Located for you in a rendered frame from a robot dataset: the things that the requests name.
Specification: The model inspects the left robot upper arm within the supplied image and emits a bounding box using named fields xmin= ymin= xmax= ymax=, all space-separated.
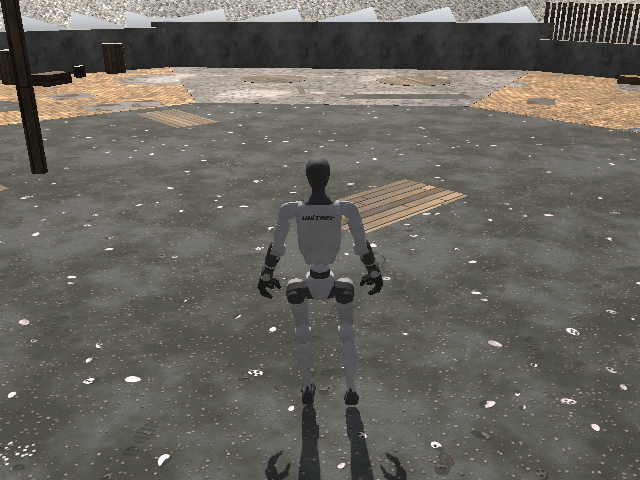
xmin=270 ymin=201 xmax=298 ymax=257

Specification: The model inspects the left robot thigh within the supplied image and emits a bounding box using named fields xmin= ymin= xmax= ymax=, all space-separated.
xmin=286 ymin=278 xmax=312 ymax=344

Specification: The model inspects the humanoid robot head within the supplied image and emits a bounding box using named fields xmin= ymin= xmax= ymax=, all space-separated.
xmin=301 ymin=157 xmax=336 ymax=205

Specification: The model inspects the left robot hand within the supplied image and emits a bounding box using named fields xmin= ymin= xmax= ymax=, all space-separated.
xmin=257 ymin=277 xmax=281 ymax=299

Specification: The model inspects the robot right forearm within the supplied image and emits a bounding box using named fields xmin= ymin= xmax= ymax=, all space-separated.
xmin=360 ymin=239 xmax=381 ymax=278

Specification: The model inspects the right robot upper arm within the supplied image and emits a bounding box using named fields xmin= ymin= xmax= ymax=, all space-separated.
xmin=339 ymin=201 xmax=369 ymax=256

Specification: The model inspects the robot left forearm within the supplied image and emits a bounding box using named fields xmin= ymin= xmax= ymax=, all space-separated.
xmin=260 ymin=241 xmax=280 ymax=281

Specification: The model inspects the right robot hand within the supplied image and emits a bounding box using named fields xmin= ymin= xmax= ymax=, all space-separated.
xmin=360 ymin=273 xmax=383 ymax=295

